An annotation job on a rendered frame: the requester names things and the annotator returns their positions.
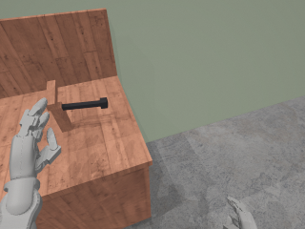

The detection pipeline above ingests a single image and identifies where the left robot forearm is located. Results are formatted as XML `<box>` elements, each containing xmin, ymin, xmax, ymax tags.
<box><xmin>0</xmin><ymin>177</ymin><xmax>43</xmax><ymax>229</ymax></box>

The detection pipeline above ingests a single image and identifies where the robot left hand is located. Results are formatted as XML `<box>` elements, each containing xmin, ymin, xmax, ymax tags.
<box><xmin>9</xmin><ymin>97</ymin><xmax>62</xmax><ymax>180</ymax></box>

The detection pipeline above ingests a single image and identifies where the counter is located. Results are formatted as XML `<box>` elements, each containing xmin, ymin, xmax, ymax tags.
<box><xmin>0</xmin><ymin>8</ymin><xmax>153</xmax><ymax>229</ymax></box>

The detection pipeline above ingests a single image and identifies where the robot right hand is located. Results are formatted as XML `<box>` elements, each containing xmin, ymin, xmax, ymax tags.
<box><xmin>223</xmin><ymin>197</ymin><xmax>258</xmax><ymax>229</ymax></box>

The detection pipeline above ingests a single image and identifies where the tap lever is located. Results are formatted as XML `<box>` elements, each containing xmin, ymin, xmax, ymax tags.
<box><xmin>61</xmin><ymin>97</ymin><xmax>109</xmax><ymax>111</ymax></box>

